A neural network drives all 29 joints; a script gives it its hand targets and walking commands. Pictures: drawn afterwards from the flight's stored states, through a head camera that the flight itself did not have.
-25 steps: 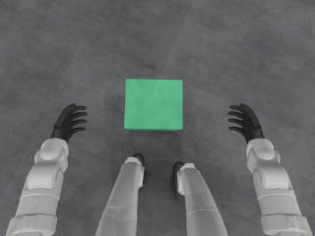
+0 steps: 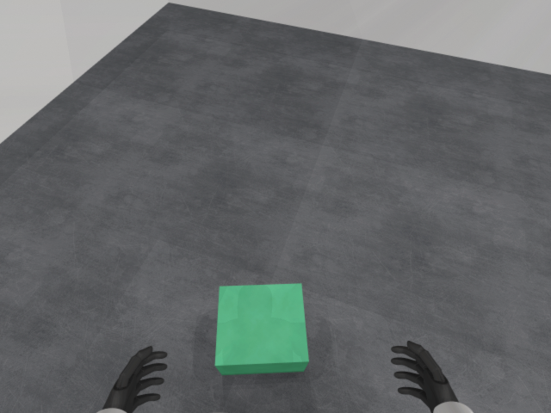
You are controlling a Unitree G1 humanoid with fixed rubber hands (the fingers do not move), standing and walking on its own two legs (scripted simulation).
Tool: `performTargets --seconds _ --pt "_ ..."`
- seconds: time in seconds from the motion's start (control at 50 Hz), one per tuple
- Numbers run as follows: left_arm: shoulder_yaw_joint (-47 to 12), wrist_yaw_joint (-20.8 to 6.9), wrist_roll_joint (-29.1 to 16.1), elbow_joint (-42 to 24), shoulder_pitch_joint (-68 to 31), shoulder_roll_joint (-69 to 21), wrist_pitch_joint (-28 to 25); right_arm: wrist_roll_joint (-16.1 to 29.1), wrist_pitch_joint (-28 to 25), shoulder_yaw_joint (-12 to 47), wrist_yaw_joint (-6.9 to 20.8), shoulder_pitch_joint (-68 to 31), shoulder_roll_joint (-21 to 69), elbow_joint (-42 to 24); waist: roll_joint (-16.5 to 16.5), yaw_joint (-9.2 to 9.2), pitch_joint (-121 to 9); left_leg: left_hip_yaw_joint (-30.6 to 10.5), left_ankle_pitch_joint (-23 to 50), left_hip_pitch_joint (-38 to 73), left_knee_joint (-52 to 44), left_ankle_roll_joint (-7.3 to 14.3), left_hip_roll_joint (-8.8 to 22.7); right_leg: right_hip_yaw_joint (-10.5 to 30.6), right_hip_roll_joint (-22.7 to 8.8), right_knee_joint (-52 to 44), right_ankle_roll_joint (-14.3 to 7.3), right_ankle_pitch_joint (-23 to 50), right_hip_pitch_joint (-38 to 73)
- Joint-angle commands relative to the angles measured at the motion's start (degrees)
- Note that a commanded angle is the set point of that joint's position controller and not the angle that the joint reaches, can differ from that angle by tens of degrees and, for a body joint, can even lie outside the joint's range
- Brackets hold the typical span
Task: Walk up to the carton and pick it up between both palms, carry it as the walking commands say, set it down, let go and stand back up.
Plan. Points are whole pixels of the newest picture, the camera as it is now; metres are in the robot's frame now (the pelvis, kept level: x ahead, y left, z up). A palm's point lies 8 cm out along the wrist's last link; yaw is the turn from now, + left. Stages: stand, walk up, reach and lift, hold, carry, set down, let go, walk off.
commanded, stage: let go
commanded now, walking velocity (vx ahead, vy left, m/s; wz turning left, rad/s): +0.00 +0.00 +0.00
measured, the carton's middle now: (261, 329) +0.41 +0.04 -0.68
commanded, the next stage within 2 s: stand in 0.26 s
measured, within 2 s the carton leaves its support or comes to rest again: neither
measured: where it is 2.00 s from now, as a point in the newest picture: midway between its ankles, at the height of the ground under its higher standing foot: outside the picture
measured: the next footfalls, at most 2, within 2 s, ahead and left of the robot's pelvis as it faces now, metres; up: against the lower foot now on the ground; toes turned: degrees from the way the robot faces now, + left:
none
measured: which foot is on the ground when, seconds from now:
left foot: down 0.00-1.00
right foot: down 0.00-1.00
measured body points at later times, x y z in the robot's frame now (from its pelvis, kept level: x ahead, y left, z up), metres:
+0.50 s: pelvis +0.04 -0.02 +0.00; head +0.00 -0.01 +0.45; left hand +0.16 +0.25 -0.10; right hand +0.17 -0.29 -0.09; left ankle +0.01 +0.12 -0.74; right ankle -0.02 -0.13 -0.74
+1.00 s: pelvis -0.02 -0.02 +0.00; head -0.10 +0.00 +0.44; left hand +0.04 +0.27 -0.13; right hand +0.03 -0.30 -0.12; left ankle +0.01 +0.12 -0.74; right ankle -0.02 -0.13 -0.74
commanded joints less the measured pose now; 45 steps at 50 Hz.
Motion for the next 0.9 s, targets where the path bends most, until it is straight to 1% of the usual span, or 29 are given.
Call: performTargets --seconds 0.0,0.1,0.12,0.14,0.16,0.2,0.22,0.24,0.26,0.28,0.32,0.34,0.36,0.38,0.4,0.42,0.44,0.46,0.48,0.52,0.56,0.58,0.66,0.7,0.72,0.76,0.78,0.86,0.88 --pt "2.08 0.01 -0.87 -11.84 -4.22 6.74 -2.83 0.81 -2.51 -2.02 -0.06 -4.21 -6.89 -12.15 -1.84 -0.17 -16.49 1.77 15.05 12.07 -3.45 -1.68 -1.04 -3.05 1.76 -6.96 0.81 15.90 -1.34" --pt "1.99 0.01 -0.85 -9.58 -2.14 7.59 -2.07 1.86 -1.66 -1.41 -0.11 -1.75 -7.78 -10.06 -0.87 -0.48 -16.84 1.50 19.39 11.93 -2.73 -1.84 -1.54 -2.38 1.87 -6.48 1.35 23.50 0.03" --pt "2.17 0.05 -0.40 -9.36 -1.73 7.68 -1.96 1.74 -1.68 -1.65 -0.07 -2.31 -7.96 -10.59 -1.45 0.05 -17.57 1.22 20.83 11.33 -2.52 -1.67 -1.83 -2.25 1.91 -5.99 1.43 25.96 1.10" --pt "2.06 0.12 -0.51 -9.20 -1.80 8.07 -1.75 1.92 -1.41 -1.02 -0.16 -1.57 -7.97 -9.42 -0.86 -0.55 -16.50 0.95 20.55 11.53 -2.55 -1.65 -1.58 -1.84 1.60 -6.01 1.44 26.49 0.48" --pt "2.00 0.17 -0.48 -8.54 -1.74 8.25 -1.53 2.05 -1.16 -0.73 -0.20 -2.21 -8.03 -9.22 -0.63 -0.11 -16.47 0.65 20.59 10.97 -2.57 -1.60 -1.67 -1.84 1.60 -5.91 1.48 27.10 0.54" --pt "1.81 0.26 -0.49 -7.97 -1.55 8.48 -1.09 2.06 -0.82 -0.28 -0.43 -1.70 -8.30 -8.29 0.10 -0.63 -15.96 0.61 20.71 10.51 -2.58 -1.58 -1.88 -1.48 1.59 -5.66 1.52 28.57 0.88" --pt "2.14 0.42 -0.30 -8.50 -2.15 8.55 -0.65 2.11 -0.70 0.05 -0.59 -1.68 -8.33 -7.42 0.88 -0.42 -15.59 0.77 20.27 10.00 -2.49 -1.74 -1.99 -1.21 1.40 -5.85 1.55 28.81 0.73" --pt "2.40 0.83 -0.37 -7.77 -1.81 8.07 0.18 2.42 -0.85 0.42 -0.91 -1.38 -8.41 -7.08 0.09 -0.51 -15.55 0.66 20.47 9.63 -2.43 -1.74 -2.09 -0.91 1.20 -5.79 1.66 30.17 1.00" --pt "4.95 3.33 -1.30 1.56 -0.52 16.70 -2.15 1.83 -2.30 -2.38 -2.64 -0.98 -14.53 3.94 -1.63 1.53 -27.48 2.13 27.18 2.35 0.22 -1.78 4.10 -2.31 -2.24 -2.73 1.75 34.26 4.83" --pt "4.92 4.08 -0.81 2.48 -0.05 17.72 -2.87 1.65 -2.77 -3.08 -3.19 -1.42 -15.59 4.76 -1.39 1.28 -26.67 0.45 26.62 1.74 -0.34 -1.65 3.67 -1.48 -2.52 -2.53 1.18 34.68 4.70" --pt "4.08 4.41 0.10 3.95 -0.71 15.49 -4.11 1.18 -4.38 -2.98 -3.52 -0.07 -14.89 6.60 -0.54 0.57 -27.03 0.85 29.78 2.64 0.23 -1.26 4.54 -0.65 -3.83 -2.23 0.08 37.77 4.09" --pt "3.79 4.43 0.27 4.83 -0.07 15.19 -4.77 0.84 -4.93 -2.74 -3.64 0.09 -14.73 7.79 0.11 0.62 -26.23 0.73 31.11 2.39 0.57 -1.07 4.38 -0.06 -3.92 -2.44 -0.01 38.82 3.45" --pt "3.68 4.32 0.28 5.90 -0.34 14.64 -5.26 0.65 -5.25 -2.78 -3.85 0.44 -14.32 9.15 -0.62 0.06 -25.43 0.90 32.45 2.58 0.46 -0.86 4.55 -0.02 -3.90 -2.95 -0.04 40.38 3.18" --pt "3.71 4.16 0.24 6.55 -0.22 15.09 -5.66 0.37 -5.48 -2.79 -3.93 0.31 -14.78 10.09 0.30 -0.06 -25.10 0.94 32.46 2.49 0.69 -0.62 4.55 0.25 -4.15 -2.92 -0.34 40.39 2.53" --pt "3.74 4.10 0.37 7.18 -0.67 15.24 -5.98 0.24 -5.71 -2.88 -4.02 -0.38 -14.67 10.77 0.04 -0.16 -24.92 0.81 32.00 2.32 0.67 -0.44 4.67 -0.02 -4.07 -3.08 -0.37 39.56 2.08" --pt "3.53 4.24 0.59 7.95 -1.25 15.24 -6.01 0.03 -6.01 -3.15 -4.17 -0.70 -15.11 11.58 1.17 -0.14 -23.44 0.23 31.08 2.25 0.39 -0.52 4.86 0.54 -4.29 -3.77 -0.72 38.17 0.83" --pt "3.60 4.25 0.54 8.40 -0.91 15.53 -6.14 0.04 -6.13 -3.22 -4.20 -1.04 -15.29 11.93 1.19 -0.11 -22.65 -0.01 30.92 1.76 0.18 -0.32 5.05 0.29 -4.24 -3.90 -0.77 37.73 0.46" --pt "3.66 4.30 0.72 8.80 -1.27 15.74 -6.28 -0.11 -6.33 -3.42 -4.26 -1.70 -15.58 12.24 1.06 0.13 -21.73 0.21 28.76 1.33 0.08 -0.40 5.02 0.57 -4.26 -4.84 -0.81 35.77 -0.69" --pt "3.40 4.32 0.78 9.27 -1.79 15.44 -6.53 -0.12 -6.54 -3.38 -4.38 -1.55 -15.36 12.47 1.27 -0.31 -20.63 -0.64 26.99 0.69 -0.52 -0.31 5.20 0.74 -4.08 -5.22 -0.94 33.94 -1.29" --pt "3.47 4.36 0.76 10.31 -0.92 15.98 -6.87 -0.23 -6.84 -3.73 -4.55 -0.92 -15.99 13.48 0.30 -0.18 -18.82 -0.79 24.82 0.27 -0.90 -0.19 5.30 0.89 -4.22 -5.81 -1.26 32.44 -2.47" --pt "3.48 4.44 0.95 11.61 -0.41 16.44 -7.38 -0.18 -7.09 -3.62 -4.72 -0.31 -16.03 14.40 0.08 -0.34 -16.09 -1.63 21.51 -0.94 -1.83 0.08 5.47 1.61 -4.06 -6.66 -1.55 28.85 -3.89" --pt "3.52 4.52 0.99 12.06 -0.15 16.70 -7.41 -0.41 -7.22 -3.75 -4.73 -0.21 -16.63 15.09 1.71 -0.36 -14.65 -1.92 19.32 -1.68 -2.39 0.08 5.60 2.10 -4.20 -7.53 -1.73 25.91 -4.90" --pt "3.30 4.49 1.07 13.61 -0.19 17.40 -8.13 -0.36 -7.65 -3.63 -4.69 0.05 -17.78 16.60 1.18 -0.45 -10.16 -3.58 12.56 -4.00 -4.48 0.78 5.90 3.62 -3.89 -9.85 -2.18 17.67 -7.41" --pt "3.46 4.43 1.08 15.02 1.32 18.43 -8.64 -0.09 -7.68 -3.34 -4.69 0.74 -17.79 17.76 1.16 0.10 -8.16 -3.93 10.25 -4.78 -5.20 1.07 6.08 4.48 -4.07 -10.97 -2.21 14.30 -8.53" --pt "3.36 4.41 1.01 15.29 0.81 18.50 -8.80 -0.10 -7.76 -3.17 -4.61 0.74 -18.08 18.17 1.00 -0.18 -7.41 -3.86 8.37 -5.02 -5.50 1.09 5.92 5.10 -4.32 -11.70 -2.40 11.78 -9.35" --pt "3.43 4.24 0.98 16.06 1.06 19.23 -9.02 0.07 -7.89 -2.95 -4.51 1.29 -18.65 19.16 -0.38 0.20 -6.41 -4.27 5.33 -5.45 -6.10 1.38 5.82 6.10 -4.30 -13.26 -2.40 5.86 -10.24" --pt "3.39 4.09 0.97 16.38 0.69 19.18 -9.05 0.01 -8.01 -3.00 -4.55 1.40 -18.92 19.57 -0.08 -0.07 -6.45 -4.50 3.50 -5.21 -6.35 1.44 5.86 6.77 -4.41 -13.93 -2.71 2.56 -11.10" --pt "3.17 4.08 0.72 18.43 1.01 19.81 -9.50 0.08 -8.32 -2.43 -4.30 3.16 -18.82 21.93 -0.65 -0.18 -5.72 -5.22 -0.32 -5.59 -6.85 1.76 5.60 8.30 -4.88 -15.83 -3.09 -3.98 -12.26" --pt "3.23 3.95 0.57 18.70 0.36 19.93 -9.36 -0.08 -8.40 -2.17 -4.33 3.10 -18.71 22.45 0.13 -0.27 -5.16 -4.88 -0.45 -5.83 -7.11 1.70 5.47 8.35 -4.79 -15.85 -3.10 -4.52 -12.59"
